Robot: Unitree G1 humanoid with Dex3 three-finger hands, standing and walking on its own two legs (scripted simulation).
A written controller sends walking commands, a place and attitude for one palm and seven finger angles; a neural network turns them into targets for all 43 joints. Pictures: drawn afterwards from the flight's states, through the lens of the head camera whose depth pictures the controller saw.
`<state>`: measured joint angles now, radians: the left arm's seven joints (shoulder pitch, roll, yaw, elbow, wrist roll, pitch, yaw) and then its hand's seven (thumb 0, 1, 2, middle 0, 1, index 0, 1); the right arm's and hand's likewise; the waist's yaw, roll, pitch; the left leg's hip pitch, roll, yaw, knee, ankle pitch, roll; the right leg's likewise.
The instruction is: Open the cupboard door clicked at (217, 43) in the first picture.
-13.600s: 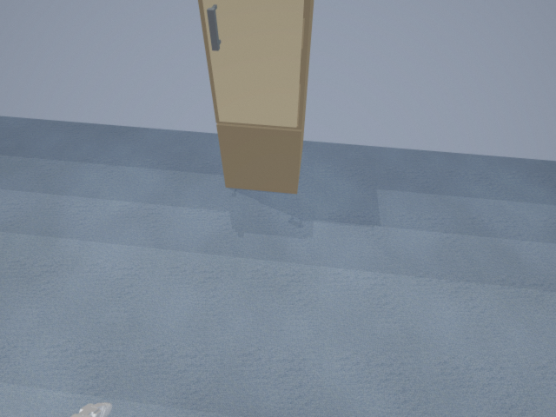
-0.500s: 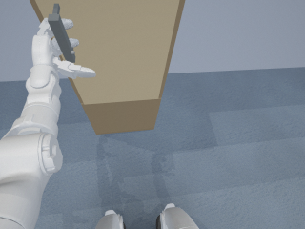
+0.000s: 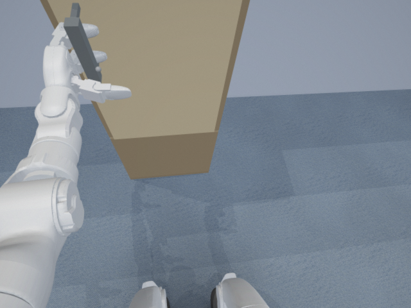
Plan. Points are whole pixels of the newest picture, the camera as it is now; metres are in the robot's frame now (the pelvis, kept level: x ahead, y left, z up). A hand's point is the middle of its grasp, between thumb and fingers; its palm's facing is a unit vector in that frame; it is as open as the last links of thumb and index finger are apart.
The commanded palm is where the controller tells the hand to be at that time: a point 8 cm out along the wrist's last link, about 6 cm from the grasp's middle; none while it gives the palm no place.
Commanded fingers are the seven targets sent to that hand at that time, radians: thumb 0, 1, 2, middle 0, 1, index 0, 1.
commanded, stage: close the thumb around the handle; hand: left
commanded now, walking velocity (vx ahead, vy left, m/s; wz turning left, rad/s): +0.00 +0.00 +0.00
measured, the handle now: (86, 45) +0.60 +0.17 +0.10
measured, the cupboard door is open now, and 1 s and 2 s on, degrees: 1 7 51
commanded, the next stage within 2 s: pull the door open along its arc in 0.54 s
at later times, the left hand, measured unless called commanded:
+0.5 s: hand (97, 68) +0.54 +0.14 +0.10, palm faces +0.02 -1.00 -0.01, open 5.8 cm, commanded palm +0.52 +0.18 +0.10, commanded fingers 0.00 0.90 0.90 -0.40 -1.35 -0.40 -1.35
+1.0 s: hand (100, 83) +0.51 +0.14 +0.10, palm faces -0.02 -1.00 +0.00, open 6.0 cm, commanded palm +0.44 +0.19 +0.10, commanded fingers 0.00 0.90 0.90 -0.40 -1.35 -0.40 -1.35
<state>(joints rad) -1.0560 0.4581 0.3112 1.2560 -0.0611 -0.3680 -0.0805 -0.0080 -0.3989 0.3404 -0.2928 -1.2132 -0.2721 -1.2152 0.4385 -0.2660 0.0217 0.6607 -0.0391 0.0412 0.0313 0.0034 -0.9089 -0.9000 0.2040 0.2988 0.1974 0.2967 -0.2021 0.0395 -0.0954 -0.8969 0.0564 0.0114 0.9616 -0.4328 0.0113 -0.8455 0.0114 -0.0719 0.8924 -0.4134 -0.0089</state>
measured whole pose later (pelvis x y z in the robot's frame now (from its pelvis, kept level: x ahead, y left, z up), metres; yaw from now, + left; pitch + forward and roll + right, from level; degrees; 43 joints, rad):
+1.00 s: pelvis +0.01 +0.00 +0.01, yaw -2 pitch +19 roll -2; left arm -0.76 0.36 0.32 0.96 -0.12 -0.34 -0.13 0.01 0.71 0.75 -0.33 -1.34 -0.32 -1.34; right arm 0.45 -0.26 0.01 0.59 -0.01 0.08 0.04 0.01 -0.91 -0.90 0.20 0.30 0.20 0.30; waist -0.16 0.04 -0.12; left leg -0.78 0.07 0.06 0.89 -0.44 0.02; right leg -0.75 0.02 -0.02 0.83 -0.40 0.00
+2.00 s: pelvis +0.00 -0.06 +0.02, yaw +4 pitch +7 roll +2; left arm -0.17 -0.14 -0.22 0.28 0.05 -0.07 0.63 0.02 0.44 0.72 -0.35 -1.29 -0.36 -1.31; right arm 0.17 -0.19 -0.01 0.63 -0.07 0.04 0.03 0.01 -0.91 -0.90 0.20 0.30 0.19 0.30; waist -0.02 0.04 -0.10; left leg -0.52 0.04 -0.04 0.76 -0.36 -0.05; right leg -0.50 0.00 -0.12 0.81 -0.43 -0.09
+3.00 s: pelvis -0.03 -0.01 +0.02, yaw +1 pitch +6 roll +0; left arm -0.28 -0.08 -0.25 0.45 -0.06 -0.24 0.24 -0.01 -0.50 0.30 -0.17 -0.32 -0.13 -0.33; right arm 0.26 -0.21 0.02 0.58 -0.01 0.00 0.02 0.01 -0.91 -0.90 0.20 0.30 0.20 0.30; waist -0.03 0.04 -0.07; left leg -0.56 0.01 0.03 0.82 -0.36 0.00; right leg -0.55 -0.02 -0.04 0.83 -0.38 -0.01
